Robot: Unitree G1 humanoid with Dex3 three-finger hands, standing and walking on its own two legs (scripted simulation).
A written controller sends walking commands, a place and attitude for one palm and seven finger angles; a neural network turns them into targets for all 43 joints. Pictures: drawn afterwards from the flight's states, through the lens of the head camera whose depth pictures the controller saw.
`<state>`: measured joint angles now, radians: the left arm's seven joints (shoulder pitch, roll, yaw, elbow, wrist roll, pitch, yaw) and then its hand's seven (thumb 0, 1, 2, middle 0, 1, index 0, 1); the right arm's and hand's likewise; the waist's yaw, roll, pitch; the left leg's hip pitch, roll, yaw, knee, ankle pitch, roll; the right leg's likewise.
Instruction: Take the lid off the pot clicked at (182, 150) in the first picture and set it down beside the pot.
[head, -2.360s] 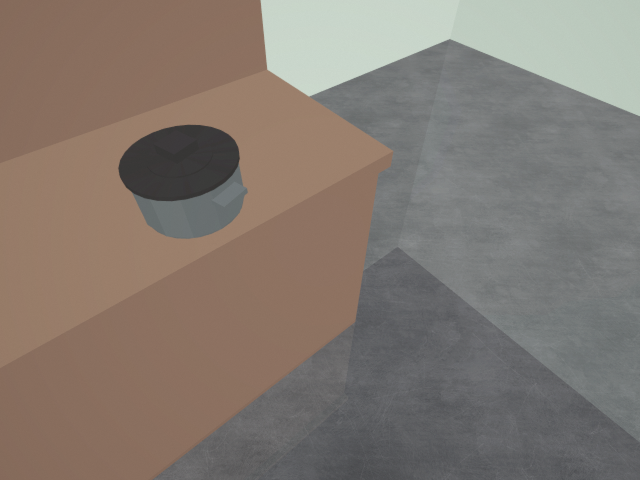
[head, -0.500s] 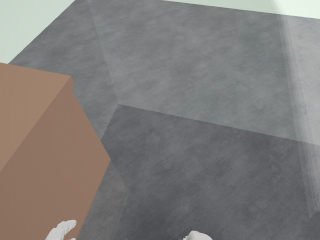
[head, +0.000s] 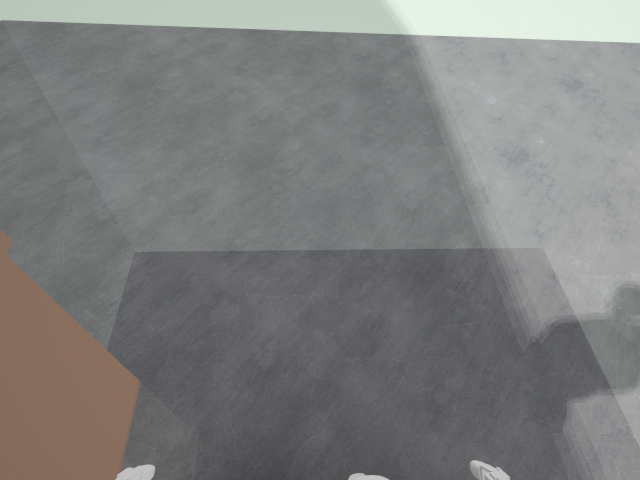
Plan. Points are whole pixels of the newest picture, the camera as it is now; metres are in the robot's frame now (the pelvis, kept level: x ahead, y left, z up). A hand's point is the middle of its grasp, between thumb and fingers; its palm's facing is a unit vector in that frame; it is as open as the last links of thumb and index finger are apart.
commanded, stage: walk to a spot facing it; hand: left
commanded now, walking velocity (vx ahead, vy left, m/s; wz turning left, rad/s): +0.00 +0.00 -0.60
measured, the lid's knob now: out of the picture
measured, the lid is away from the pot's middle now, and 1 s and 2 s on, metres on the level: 0.00 0.00 0.00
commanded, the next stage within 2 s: turn to face it in 1.00 s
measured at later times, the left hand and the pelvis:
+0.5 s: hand (233, 464) +0.16 +0.12 -0.14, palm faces -0.26 -0.93 -0.25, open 7.4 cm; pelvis +0.05 -0.06 +0.01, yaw -17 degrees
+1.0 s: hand (332, 294) +0.43 +0.00 -0.15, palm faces -0.60 -0.77 -0.22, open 7.4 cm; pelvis +0.22 -0.11 +0.01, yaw -38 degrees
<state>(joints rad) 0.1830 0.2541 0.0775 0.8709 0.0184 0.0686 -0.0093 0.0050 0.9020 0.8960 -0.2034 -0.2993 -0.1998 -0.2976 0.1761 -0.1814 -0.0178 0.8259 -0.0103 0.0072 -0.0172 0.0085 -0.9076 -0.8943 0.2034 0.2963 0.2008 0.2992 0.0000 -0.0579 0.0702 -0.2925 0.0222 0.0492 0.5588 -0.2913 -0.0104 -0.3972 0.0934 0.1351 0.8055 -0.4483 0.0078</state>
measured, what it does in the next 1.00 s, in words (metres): walks ahead, turning right: right foot, then left foot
